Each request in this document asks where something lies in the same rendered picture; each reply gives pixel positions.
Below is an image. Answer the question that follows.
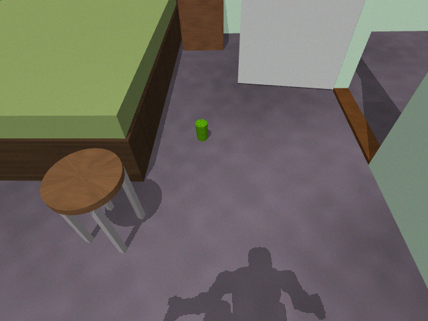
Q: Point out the stool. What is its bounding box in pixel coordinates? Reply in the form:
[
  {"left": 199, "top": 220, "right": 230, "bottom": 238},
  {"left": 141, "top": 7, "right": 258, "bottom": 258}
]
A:
[{"left": 40, "top": 148, "right": 145, "bottom": 253}]

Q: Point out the cup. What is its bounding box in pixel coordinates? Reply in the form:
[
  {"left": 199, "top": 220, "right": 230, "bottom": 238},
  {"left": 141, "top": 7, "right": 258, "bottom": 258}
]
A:
[{"left": 195, "top": 119, "right": 208, "bottom": 141}]

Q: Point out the bed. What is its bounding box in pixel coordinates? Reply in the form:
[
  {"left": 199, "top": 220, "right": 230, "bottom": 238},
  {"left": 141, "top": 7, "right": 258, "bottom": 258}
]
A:
[{"left": 0, "top": 0, "right": 182, "bottom": 182}]

